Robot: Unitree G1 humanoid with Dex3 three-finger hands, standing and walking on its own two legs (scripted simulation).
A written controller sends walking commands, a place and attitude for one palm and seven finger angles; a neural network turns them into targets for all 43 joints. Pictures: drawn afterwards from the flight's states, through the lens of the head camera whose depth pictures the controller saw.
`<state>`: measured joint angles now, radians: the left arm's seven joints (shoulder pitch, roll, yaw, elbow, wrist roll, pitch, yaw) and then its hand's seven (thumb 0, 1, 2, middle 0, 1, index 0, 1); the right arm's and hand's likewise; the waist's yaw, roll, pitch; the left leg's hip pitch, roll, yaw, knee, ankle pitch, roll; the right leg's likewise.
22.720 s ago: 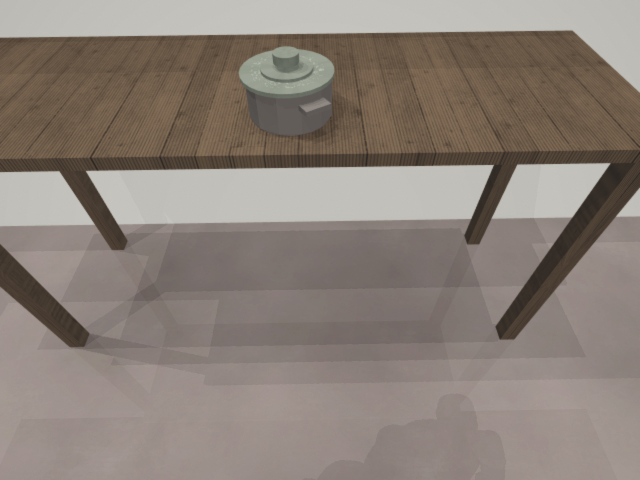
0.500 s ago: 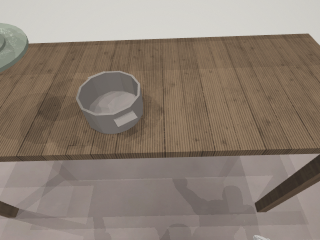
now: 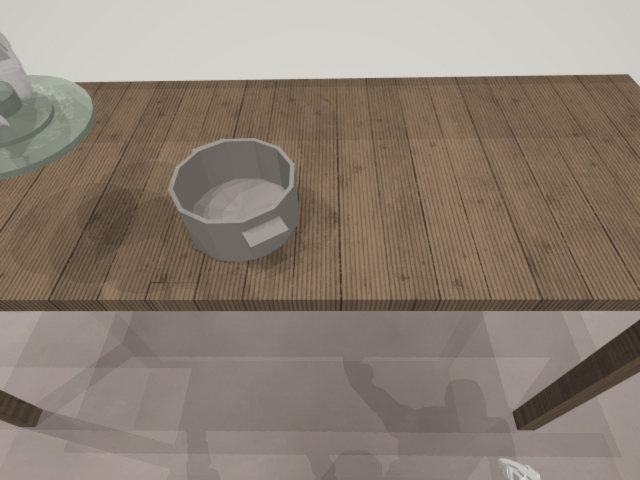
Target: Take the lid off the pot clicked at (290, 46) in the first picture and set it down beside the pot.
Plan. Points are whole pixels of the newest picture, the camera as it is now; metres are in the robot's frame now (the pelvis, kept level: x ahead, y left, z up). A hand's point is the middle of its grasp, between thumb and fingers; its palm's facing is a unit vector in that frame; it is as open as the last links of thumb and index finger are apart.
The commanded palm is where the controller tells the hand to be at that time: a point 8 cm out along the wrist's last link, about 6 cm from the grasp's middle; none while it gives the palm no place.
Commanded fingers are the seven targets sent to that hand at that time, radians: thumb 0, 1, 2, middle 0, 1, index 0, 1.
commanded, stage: lower the lid onto the table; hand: left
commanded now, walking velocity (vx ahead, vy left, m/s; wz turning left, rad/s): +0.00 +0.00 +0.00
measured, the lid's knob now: out of the picture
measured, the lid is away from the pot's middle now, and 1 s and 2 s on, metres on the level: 0.23 0.24 0.24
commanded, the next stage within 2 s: none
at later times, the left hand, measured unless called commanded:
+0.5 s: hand (1, 128) +0.44 +0.34 +0.23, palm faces -0.29 -0.15 -0.95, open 8.0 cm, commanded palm +0.44 +0.34 +0.29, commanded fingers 0.00 0.53 1.13 -0.94 -1.01 -0.90 -0.93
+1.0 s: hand (15, 163) +0.43 +0.34 +0.19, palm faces -0.35 -0.15 -0.93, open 8.0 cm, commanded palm +0.44 +0.35 +0.26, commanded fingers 0.00 0.53 1.13 -0.94 -1.01 -0.90 -0.93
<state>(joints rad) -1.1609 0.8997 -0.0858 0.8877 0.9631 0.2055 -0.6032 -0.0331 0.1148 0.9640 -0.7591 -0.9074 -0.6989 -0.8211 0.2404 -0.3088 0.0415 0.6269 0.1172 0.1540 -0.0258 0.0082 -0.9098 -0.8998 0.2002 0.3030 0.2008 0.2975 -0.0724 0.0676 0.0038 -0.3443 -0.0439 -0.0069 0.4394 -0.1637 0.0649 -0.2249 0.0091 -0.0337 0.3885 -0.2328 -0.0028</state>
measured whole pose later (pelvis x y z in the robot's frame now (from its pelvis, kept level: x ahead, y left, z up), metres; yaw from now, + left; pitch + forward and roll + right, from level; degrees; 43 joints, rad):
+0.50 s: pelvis +0.00 +0.01 +0.00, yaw -1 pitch +5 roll -2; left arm -1.15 0.90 -0.07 1.01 0.96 0.11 -0.57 -0.03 0.12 0.96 -0.76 -0.91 -0.70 -0.82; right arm 0.30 -0.31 0.03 0.66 0.11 0.15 -0.03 0.01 -0.91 -0.90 0.20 0.30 0.20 0.30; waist -0.10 0.06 0.00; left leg -0.37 -0.04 0.00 0.46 -0.17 0.07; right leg -0.24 0.01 -0.02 0.39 -0.23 0.00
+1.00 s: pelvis +0.00 +0.01 +0.00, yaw +0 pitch +6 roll -2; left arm -1.07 0.87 -0.07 0.99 0.93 0.08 -0.56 -0.03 0.12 0.96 -0.76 -0.91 -0.69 -0.82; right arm 0.27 -0.31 0.03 0.64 0.11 0.17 -0.03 0.01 -0.91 -0.90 0.20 0.30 0.20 0.30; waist -0.09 0.05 -0.01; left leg -0.40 -0.05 -0.01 0.49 -0.18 0.08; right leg -0.27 0.01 -0.04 0.40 -0.23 0.01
